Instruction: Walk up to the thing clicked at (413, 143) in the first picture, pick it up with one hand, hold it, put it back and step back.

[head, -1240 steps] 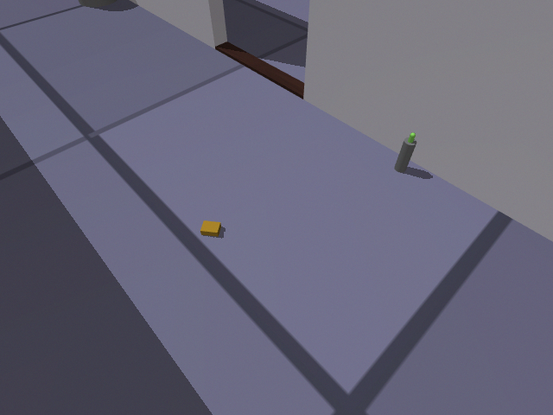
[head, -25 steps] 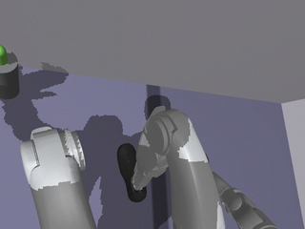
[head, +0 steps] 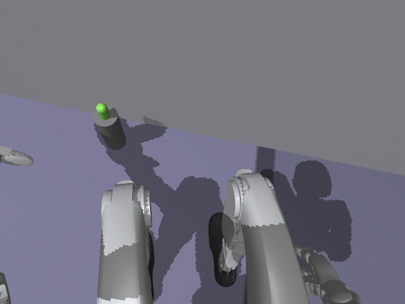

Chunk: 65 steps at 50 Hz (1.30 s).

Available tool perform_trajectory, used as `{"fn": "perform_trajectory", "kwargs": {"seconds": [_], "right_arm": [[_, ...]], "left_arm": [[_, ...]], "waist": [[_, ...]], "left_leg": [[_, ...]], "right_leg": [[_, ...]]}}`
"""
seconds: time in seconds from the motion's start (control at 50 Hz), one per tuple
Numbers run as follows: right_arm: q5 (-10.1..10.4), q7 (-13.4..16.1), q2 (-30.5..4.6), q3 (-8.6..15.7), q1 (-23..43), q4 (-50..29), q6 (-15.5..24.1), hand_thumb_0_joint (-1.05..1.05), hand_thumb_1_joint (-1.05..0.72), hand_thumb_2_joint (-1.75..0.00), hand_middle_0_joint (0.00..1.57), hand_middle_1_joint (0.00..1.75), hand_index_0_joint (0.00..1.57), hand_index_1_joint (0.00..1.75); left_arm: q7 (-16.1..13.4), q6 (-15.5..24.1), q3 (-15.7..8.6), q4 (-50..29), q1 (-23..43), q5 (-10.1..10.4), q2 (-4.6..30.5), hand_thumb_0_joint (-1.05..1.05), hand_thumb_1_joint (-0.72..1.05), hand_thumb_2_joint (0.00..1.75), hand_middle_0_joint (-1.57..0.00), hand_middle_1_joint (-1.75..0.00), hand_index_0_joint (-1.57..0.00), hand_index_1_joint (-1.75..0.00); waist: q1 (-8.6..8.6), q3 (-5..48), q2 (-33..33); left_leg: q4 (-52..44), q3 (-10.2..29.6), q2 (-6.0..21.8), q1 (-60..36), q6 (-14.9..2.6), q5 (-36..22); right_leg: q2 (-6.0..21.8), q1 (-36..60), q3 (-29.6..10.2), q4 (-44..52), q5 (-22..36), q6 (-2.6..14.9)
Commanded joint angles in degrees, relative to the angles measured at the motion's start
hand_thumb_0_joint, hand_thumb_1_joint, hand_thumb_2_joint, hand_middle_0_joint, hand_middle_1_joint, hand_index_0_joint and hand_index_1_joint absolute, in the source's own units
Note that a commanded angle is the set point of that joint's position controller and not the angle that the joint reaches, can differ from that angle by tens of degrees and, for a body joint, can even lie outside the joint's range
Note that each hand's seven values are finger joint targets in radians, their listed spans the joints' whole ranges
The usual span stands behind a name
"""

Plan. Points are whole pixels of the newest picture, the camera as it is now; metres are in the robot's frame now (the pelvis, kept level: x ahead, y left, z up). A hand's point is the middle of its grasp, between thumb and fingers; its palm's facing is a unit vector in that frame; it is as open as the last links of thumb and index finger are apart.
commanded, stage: home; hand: left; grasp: from the side
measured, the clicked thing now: (109, 126) +0.49 +0.20 -0.27
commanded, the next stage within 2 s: none
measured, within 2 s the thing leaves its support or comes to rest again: neither
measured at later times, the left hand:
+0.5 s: hand out of the picture +0.30 +0.25 +0.12, palm faces +0.18 -0.90 -0.40, open 17.2 cm
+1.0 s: hand out of the picture +0.24 +0.19 +0.28, palm faces +0.18 -0.94 -0.30, open 17.6 cm
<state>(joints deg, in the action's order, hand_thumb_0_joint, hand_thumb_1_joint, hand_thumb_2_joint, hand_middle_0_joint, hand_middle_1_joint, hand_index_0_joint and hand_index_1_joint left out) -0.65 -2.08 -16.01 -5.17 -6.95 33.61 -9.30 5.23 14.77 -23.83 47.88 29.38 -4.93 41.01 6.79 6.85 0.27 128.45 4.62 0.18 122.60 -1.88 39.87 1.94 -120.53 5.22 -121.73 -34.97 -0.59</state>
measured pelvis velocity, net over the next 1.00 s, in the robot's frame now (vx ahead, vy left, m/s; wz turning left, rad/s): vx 0.09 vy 0.00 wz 0.09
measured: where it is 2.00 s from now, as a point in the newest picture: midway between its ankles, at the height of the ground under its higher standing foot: (184, 272)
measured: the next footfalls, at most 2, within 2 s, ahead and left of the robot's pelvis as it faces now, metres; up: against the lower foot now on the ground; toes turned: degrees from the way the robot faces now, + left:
none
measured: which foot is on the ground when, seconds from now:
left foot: down 0.00-1.00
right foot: down 0.00-1.00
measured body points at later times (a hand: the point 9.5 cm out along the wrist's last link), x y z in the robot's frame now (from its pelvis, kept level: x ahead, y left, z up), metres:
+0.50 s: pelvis +0.05 -0.01 +0.23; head +0.18 +0.02 +0.66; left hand +0.29 +0.30 +0.15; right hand +0.24 -0.26 +0.13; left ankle +0.08 +0.11 -0.35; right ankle +0.11 -0.13 -0.35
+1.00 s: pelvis +0.09 +0.00 +0.33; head +0.11 +0.00 +0.78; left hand +0.23 +0.24 +0.30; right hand +0.27 -0.22 +0.25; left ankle +0.08 +0.11 -0.35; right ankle +0.11 -0.13 -0.35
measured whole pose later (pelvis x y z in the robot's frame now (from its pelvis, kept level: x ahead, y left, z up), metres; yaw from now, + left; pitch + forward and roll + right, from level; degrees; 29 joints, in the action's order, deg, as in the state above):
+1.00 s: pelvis +0.09 +0.00 +0.33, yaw +5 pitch +9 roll -2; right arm 2.3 9.8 -11.7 -2.2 -16.6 27.2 3.5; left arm -9.0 -15.0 1.6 -0.4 -27.1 1.3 12.3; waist 1.5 8.4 -2.9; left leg 56.2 1.1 1.2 37.0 -0.3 28.7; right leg 0.1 -37.0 2.7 -53.0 -25.4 -0.1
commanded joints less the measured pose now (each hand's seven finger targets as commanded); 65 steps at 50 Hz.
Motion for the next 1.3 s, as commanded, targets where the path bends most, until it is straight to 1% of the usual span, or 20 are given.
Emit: {"fn": "perform_trajectory", "kwargs": {"seconds": [0.0, 0.12, 0.16, 0.24, 0.28, 0.32, 0.4, 0.48, 0.56, 0.58, 0.62, 0.74, 0.82, 0.92, 1.02, 1.06, 1.14, 1.18, 1.22, 1.28], "right_arm": [[1.72, 2.06, -12.78, 8.06, -6.74, -6.1, 1.45, 0.0, -0.89, -0.9, 0.2, 0.3, 0.2, 0.3], [3.82, 4.24, -10.32, 8.75, -5.33, -8.74, 2.68, 0.0, -0.89, -0.9, 0.2, 0.3, 0.2, 0.3], [4.05, 5.32, -9.05, 8.64, -5.11, -9.13, 3.36, 0.0, -0.89, -0.9, 0.2, 0.3, 0.2, 0.3], [3.82, 7.25, -7.43, 8.48, -4.85, -8.8, 5.57, 0.0, -0.9, -0.9, 0.2, 0.3, 0.2, 0.3], [3.67, 7.91, -6.78, 8.15, -4.84, -8.6, 6.55, 0.0, -0.9, -0.9, 0.2, 0.3, 0.2, 0.3], [3.48, 8.4, -6.35, 8.13, -5.73, -8.46, 7.63, 0.0, -0.9, -0.9, 0.2, 0.3, 0.2, 0.3], [3.27, 9.04, -5.65, 7.72, -6.06, -8.25, 9.43, 0.0, -0.9, -0.9, 0.2, 0.3, 0.2, 0.3], [3.16, 9.59, -5.18, 7.42, -6.37, -8.75, 10.87, 0.0, -0.9, -0.9, 0.2, 0.3, 0.2, 0.3], [3.46, 10.18, -5.14, 7.35, -5.9, -10.01, 11.93, 0.0, -0.9, -0.9, 0.2, 0.3, 0.2, 0.3], [3.43, 10.4, -4.83, 7.27, -6.15, -10.32, 12.2, 0.0, -0.9, -0.9, 0.2, 0.3, 0.2, 0.3], [3.55, 10.76, -4.49, 7.0, -6.5, -10.86, 12.69, 0.0, -0.9, -0.9, 0.2, 0.3, 0.2, 0.3], [3.27, 11.97, -3.22, 6.68, -6.54, -12.79, 13.68, 0.0, -0.9, -0.9, 0.2, 0.3, 0.2, 0.3], [3.11, 12.6, -2.94, 6.35, -5.75, -14.68, 14.72, 0.0, -0.9, -0.9, 0.2, 0.3, 0.2, 0.3], [2.65, 12.86, -2.78, 6.27, -5.64, -15.53, 16.01, 0.0, -0.9, -0.9, 0.2, 0.3, 0.2, 0.3], [2.06, 12.91, -2.69, 6.17, -5.82, -15.34, 17.28, 0.0, -0.9, -0.9, 0.2, 0.3, 0.2, 0.3], [1.76, 12.89, -2.68, 6.21, -5.98, -14.94, 17.72, 0.0, -0.9, -0.9, 0.2, 0.3, 0.2, 0.3], [1.6, 13.06, -3.08, 6.47, -6.35, -14.82, 18.24, 0.0, -0.9, -0.9, 0.2, 0.3, 0.2, 0.3], [1.66, 12.96, -2.28, 5.71, -5.83, -14.49, 18.5, 0.0, -0.9, -0.9, 0.2, 0.3, 0.2, 0.3], [1.69, 13.05, -2.5, 5.92, -5.56, -14.16, 18.56, 0.0, -0.9, -0.9, 0.2, 0.3, 0.2, 0.3], [1.64, 12.93, -2.6, 5.97, -5.67, -13.81, 18.53, 0.0, -0.9, -0.9, 0.2, 0.3, 0.2, 0.3]], "left_arm": [[-2.46, -3.39, 3.99, -16.45, -1.28, 1.4, 2.17, 0.0, -0.52, 0.08, -0.07, -0.07, -0.07, -0.08], [-7.37, -9.19, 1.27, -29.12, -6.91, 1.96, 5.95, 0.0, -0.5, 0.09, -0.07, -0.07, -0.07, -0.07], [-8.92, -10.62, 1.45, -30.43, -9.47, 1.87, 4.68, 0.0, -0.49, 0.1, -0.07, -0.08, -0.07, -0.08], [-11.05, -13.02, 4.94, -30.46, -15.83, 2.19, -1.87, 0.0, -0.51, 0.09, -0.06, -0.07, -0.06, -0.07], [-12.05, -14.07, 5.57, -30.63, -17.91, 2.47, -3.27, 0.0, -0.49, 0.1, -0.07, -0.07, -0.07, -0.08], [-12.55, -15.16, 8.36, -31.48, -19.9, 2.79, -7.41, 0.0, -0.52, 0.08, -0.06, -0.07, -0.06, -0.07], [-13.71, -17.42, 11.29, -30.07, -25.03, 3.32, -11.32, 0.0, -0.55, 0.06, -0.05, -0.06, -0.05, -0.06], [-14.46, -19.58, 13.97, -32.59, -27.71, 4.0, -14.14, 0.0, -0.55, 0.06, -0.05, -0.06, -0.05, -0.06], [-15.28, -21.51, 15.55, -36.51, -32.11, 4.63, -15.42, 0.0, -0.56, 0.05, -0.05, -0.05, -0.05, -0.06], [-15.49, -21.96, 16.22, -38.23, -33.22, 4.71, -16.19, 0.0, -0.55, 0.06, -0.06, -0.06, -0.05, -0.06], [-15.8, -23.12, 16.51, -40.61, -37.6, 5.0, -16.55, 0.0, -0.54, 0.06, -0.06, -0.06, -0.05, -0.06], [-16.03, -25.86, 20.56, -49.27, -46.81, 5.61, -20.79, 0.0, -0.57, 0.05, -0.05, -0.06, -0.05, -0.06], [-15.78, -26.99, 22.43, -55.0, -51.18, 5.82, -22.43, 0.0, -0.61, 0.02, -0.05, -0.05, -0.04, -0.05], [-14.93, -27.18, 22.34, -58.06, -54.03, 5.86, -23.02, 0.0, -0.6, 0.03, -0.04, -0.05, -0.04, -0.05], [-14.31, -26.74, 21.45, -58.2, -53.98, 5.49, -22.86, 0.0, -0.58, 0.04, -0.05, -0.05, -0.05, -0.05], [-14.06, -26.57, 22.31, -56.47, -53.76, 5.26, -23.93, 0.0, -0.59, 0.03, -0.04, -0.05, -0.04, -0.05], [-14.15, -26.25, 21.11, -61.29, -52.16, 5.21, -21.85, 0.0, -0.61, 0.02, -0.04, -0.04, -0.04, -0.04], [-14.06, -26.92, 22.5, -56.15, -55.99, 5.27, -24.29, 0.0, -0.61, 0.02, -0.04, -0.04, -0.04, -0.04], [-14.26, -26.71, 21.41, -58.55, -53.19, 5.26, -22.82, 0.0, -0.6, 0.03, -0.04, -0.05, -0.04, -0.05], [-14.16, -26.78, 21.45, -57.26, -54.19, 5.18, -22.98, 0.0, -0.61, 0.02, -0.04, -0.04, -0.04, -0.04]], "waist": [[-0.76, 37.22, -9.75], [-2.88, 38.65, -3.0], [-3.09, 37.18, -2.43], [-3.37, 33.94, -5.47], [-4.07, 32.73, -5.86], [-3.31, 31.48, -7.08], [-3.42, 26.39, -5.49], [-3.46, 23.54, -4.24], [-4.75, 18.71, -5.39], [-4.31, 18.05, -5.68], [-5.01, 17.42, -5.41], [-4.95, 12.04, -3.73], [-4.78, 7.11, -2.21], [-5.02, 2.68, -1.06], [-4.63, 3.08, 0.18], [-4.57, 3.17, -1.03], [-5.03, 7.51, -3.65], [-4.99, 5.31, -2.11], [-5.24, 5.87, -2.67], [-5.58, 5.22, -2.83]], "left_leg": [[-26.03, 0.7, 0.15, -33.05, 0.45, -4.95], [-33.06, -2.14, 0.1, -37.46, -0.86, -7.12], [-36.36, -2.82, 0.03, -39.88, -0.91, -8.63], [-42.93, -3.03, 0.08, -48.72, -0.28, -11.87], [-45.56, -3.33, 0.15, -52.4, -0.09, -14.05], [-48.23, -3.31, 0.22, -57.39, 0.21, -17.09], [-54.18, -3.11, 0.42, -62.42, 0.39, -18.99], [-60.04, -3.08, 0.38, -68.04, 0.49, -20.29], [-67.49, -2.82, 0.54, -75.21, 1.21, -19.58], [-68.89, -2.85, 0.5, -76.24, 1.28, -19.75], [-71.06, -3.32, 0.25, -79.17, 1.24, -22.15], [-77.41, -3.38, 0.32, -85.23, 1.51, -25.07], [-80.89, -2.94, 0.52, -86.91, 1.41, -22.0], [-83.31, -3.03, 0.5, -87.21, 1.27, -20.07], [-82.48, -3.73, 0.11, -88.28, 0.89, -21.44], [-82.82, -3.81, 0.1, -88.69, 1.12, -22.03], [-82.41, -3.95, -0.19, -91.55, 1.34, -25.01], [-82.21, -3.78, -0.24, -90.81, 1.3, -25.74], [-82.5, -3.76, -0.2, -91.09, 1.37, -25.82], [-82.75, -3.79, -0.22, -90.88, 1.52, -25.77]], "right_leg": [[-2.35, 23.56, 0.3, 18.76, 3.52, 2.79], [-2.42, 41.5, -2.95, 29.51, 5.39, 1.76], [-2.38, 45.92, -4.01, 32.94, 6.64, 1.67], [-2.28, 50.16, -4.63, 38.69, 9.44, 2.08], [-2.24, 53.09, -4.84, 41.58, 11.35, 2.19], [-2.19, 55.54, -4.76, 44.5, 14.24, 2.4], [-2.13, 62.21, -4.31, 50.78, 16.06, 2.26], [-1.99, 69.69, -4.45, 57.25, 17.69, 2.03], [-2.15, 73.64, -3.74, 63.08, 16.02, 2.06], [-2.31, 75.55, -3.65, 64.28, 16.43, 2.01], [-2.33, 79.79, -3.56, 66.84, 18.8, 1.83], [-3.06, 85.92, -2.28, 72.13, 21.24, 1.75], [-3.51, 87.09, -1.31, 74.94, 18.25, 1.57], [-3.56, 87.87, -1.0, 77.22, 16.18, 1.42], [-3.0, 89.24, -1.89, 78.15, 17.78, 1.25], [-3.08, 89.34, -1.96, 77.62, 18.3, 1.39], [-2.76, 91.72, -2.27, 77.64, 21.26, 1.49], [-2.74, 91.8, -2.23, 77.76, 21.98, 1.37], [-2.8, 92.04, -2.13, 77.87, 22.11, 1.38], [-2.93, 92.01, -1.97, 78.05, 21.77, 1.39]]}}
